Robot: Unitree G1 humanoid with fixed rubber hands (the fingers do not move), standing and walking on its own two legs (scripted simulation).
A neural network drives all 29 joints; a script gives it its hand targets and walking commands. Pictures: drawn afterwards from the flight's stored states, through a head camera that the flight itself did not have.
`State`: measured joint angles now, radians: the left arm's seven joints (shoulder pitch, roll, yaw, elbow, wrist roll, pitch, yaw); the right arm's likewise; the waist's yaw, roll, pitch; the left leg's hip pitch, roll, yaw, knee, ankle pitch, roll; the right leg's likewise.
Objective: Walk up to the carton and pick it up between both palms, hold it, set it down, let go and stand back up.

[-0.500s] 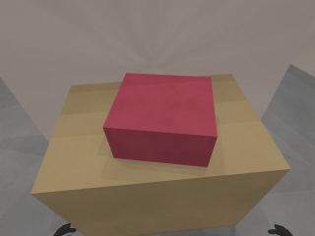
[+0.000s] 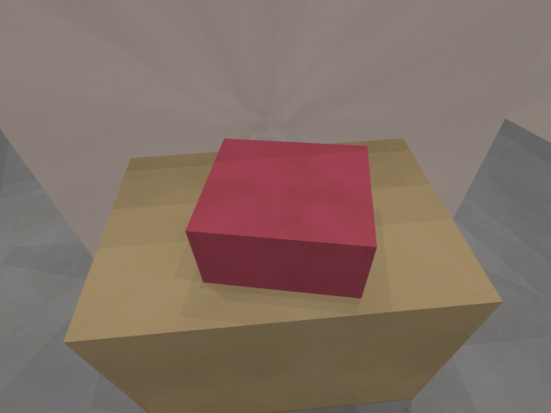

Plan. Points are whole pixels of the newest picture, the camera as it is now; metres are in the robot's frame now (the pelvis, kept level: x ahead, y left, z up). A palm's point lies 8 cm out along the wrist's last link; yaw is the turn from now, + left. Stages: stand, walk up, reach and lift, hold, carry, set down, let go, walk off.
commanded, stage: stand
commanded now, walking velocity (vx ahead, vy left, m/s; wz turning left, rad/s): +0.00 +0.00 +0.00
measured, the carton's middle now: (287, 212) +0.53 +0.01 -0.03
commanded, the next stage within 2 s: none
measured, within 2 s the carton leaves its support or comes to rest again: neither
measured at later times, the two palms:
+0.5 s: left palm out of the picture +0.09 +0.31 -0.10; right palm out of the picture +0.08 -0.31 -0.10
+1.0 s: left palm out of the picture +0.08 +0.31 -0.10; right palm out of the picture +0.08 -0.31 -0.10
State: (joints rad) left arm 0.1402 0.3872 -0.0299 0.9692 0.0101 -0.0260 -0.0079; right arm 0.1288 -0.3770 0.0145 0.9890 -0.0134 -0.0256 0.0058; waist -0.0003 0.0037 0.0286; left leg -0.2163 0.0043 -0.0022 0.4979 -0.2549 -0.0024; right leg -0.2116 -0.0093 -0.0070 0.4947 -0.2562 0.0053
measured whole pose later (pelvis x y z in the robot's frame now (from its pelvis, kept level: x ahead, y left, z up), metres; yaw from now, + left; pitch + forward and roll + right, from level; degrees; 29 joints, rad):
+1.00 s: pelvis +0.00 +0.00 +0.01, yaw +0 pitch -2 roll +0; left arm 0.10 0.39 -0.03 1.10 0.01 -0.01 0.00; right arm 0.10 -0.38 0.01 1.11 -0.01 -0.01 0.00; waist 0.00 0.00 0.03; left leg -0.13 0.00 0.00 0.34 -0.18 0.00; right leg -0.13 -0.01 0.00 0.34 -0.18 0.01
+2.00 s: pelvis +0.01 +0.00 +0.01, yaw +0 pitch -2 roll +0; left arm 0.11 0.39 -0.02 1.10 0.01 -0.01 0.00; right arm 0.10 -0.39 0.01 1.12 -0.01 -0.01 0.00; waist 0.00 0.00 0.03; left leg -0.11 0.01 0.00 0.32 -0.18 -0.01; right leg -0.11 -0.01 0.00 0.32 -0.18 0.01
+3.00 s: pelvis +0.01 +0.00 +0.01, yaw -1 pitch -2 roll +0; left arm 0.11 0.40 -0.02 1.10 0.01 -0.01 0.00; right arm 0.10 -0.39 0.00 1.12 -0.01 -0.01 0.00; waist 0.00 0.00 0.03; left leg -0.10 0.01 0.00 0.31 -0.18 -0.01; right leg -0.10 -0.01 0.01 0.31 -0.18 0.01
